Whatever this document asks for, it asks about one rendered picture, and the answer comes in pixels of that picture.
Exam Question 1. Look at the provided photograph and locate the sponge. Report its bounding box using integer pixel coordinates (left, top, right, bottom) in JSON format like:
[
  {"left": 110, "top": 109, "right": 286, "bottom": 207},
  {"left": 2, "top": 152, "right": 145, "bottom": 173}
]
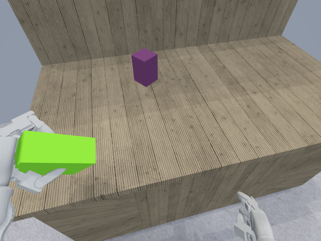
[{"left": 15, "top": 131, "right": 96, "bottom": 175}]

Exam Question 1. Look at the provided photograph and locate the table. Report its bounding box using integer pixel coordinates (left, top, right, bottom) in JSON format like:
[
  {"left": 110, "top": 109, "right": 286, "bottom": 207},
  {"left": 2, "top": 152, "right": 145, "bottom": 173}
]
[{"left": 8, "top": 0, "right": 321, "bottom": 241}]

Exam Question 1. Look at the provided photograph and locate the robot left hand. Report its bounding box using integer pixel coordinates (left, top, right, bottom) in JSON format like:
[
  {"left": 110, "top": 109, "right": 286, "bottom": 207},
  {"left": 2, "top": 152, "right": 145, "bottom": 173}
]
[{"left": 0, "top": 111, "right": 66, "bottom": 194}]

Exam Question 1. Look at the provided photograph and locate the left robot forearm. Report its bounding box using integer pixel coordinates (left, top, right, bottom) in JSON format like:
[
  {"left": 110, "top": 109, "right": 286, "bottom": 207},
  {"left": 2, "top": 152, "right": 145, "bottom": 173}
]
[{"left": 0, "top": 186, "right": 15, "bottom": 241}]

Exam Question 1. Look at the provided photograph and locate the robot right hand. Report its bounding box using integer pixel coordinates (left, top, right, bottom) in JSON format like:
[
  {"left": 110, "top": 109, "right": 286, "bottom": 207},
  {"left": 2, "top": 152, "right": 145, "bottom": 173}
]
[{"left": 234, "top": 192, "right": 274, "bottom": 241}]

